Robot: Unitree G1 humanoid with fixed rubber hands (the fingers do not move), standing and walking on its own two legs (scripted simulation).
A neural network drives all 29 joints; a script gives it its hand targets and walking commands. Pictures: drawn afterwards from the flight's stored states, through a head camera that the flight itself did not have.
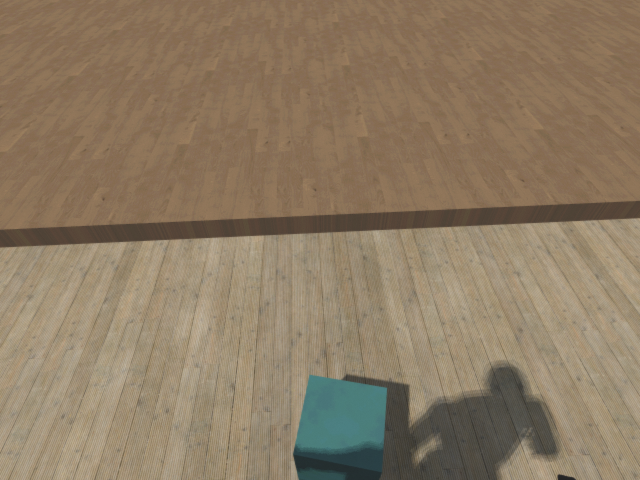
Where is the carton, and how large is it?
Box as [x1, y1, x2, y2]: [293, 375, 386, 479]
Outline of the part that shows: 309,375 293,452 298,478 378,479 381,473 386,388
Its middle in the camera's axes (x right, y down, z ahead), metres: +0.06 +0.53 +1.05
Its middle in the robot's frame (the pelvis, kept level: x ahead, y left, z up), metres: +0.40 -0.03 -0.66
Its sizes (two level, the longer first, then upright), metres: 0.210 0.200 0.250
